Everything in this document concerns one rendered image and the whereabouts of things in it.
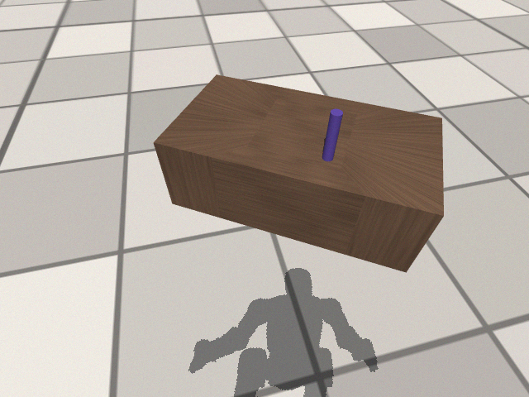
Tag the can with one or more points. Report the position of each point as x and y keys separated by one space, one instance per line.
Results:
x=332 y=133

